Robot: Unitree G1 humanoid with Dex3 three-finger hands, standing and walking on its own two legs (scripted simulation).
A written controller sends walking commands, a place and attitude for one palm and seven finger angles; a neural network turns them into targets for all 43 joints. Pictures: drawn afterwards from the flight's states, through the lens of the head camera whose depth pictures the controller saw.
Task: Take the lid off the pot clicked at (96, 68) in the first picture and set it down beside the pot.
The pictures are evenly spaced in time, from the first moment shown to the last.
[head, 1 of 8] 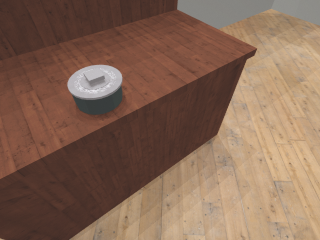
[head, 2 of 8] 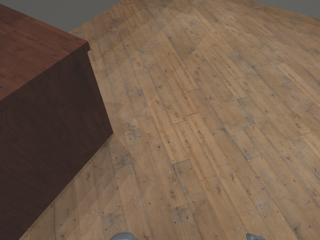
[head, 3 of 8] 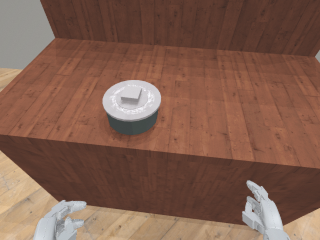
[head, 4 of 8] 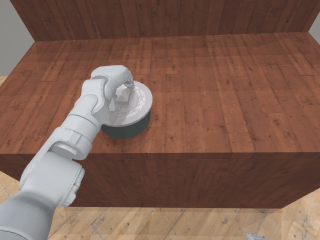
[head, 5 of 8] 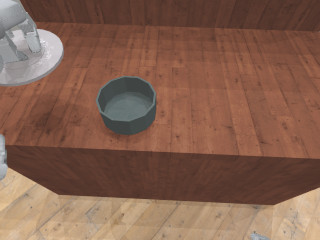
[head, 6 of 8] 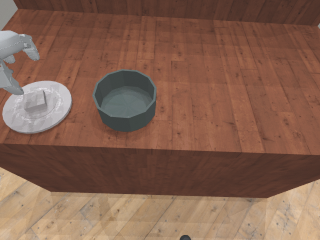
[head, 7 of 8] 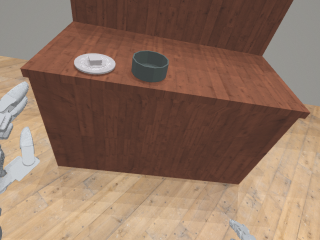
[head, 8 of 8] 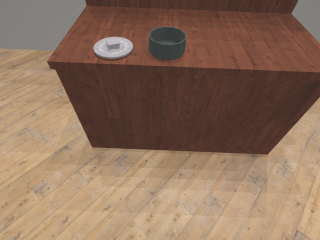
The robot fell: no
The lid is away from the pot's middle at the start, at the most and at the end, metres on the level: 0.00 0.26 0.25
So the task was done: yes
